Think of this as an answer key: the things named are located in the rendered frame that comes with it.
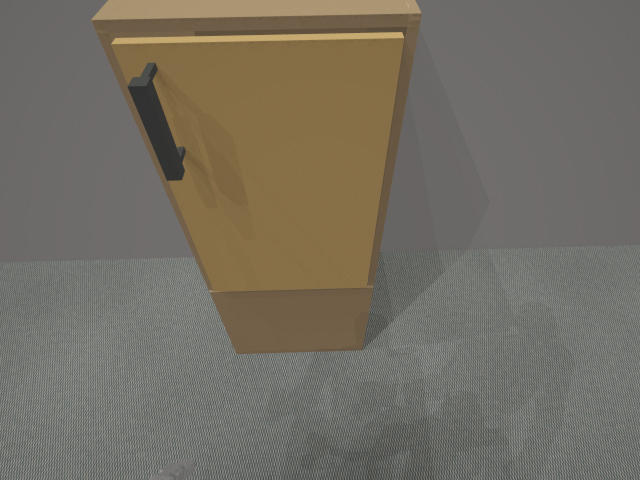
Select handle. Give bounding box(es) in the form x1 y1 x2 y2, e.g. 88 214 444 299
127 63 186 181

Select cupboard door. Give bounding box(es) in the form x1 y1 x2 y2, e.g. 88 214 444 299
111 32 404 292

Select robot left hand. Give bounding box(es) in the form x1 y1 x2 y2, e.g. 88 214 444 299
150 459 196 480

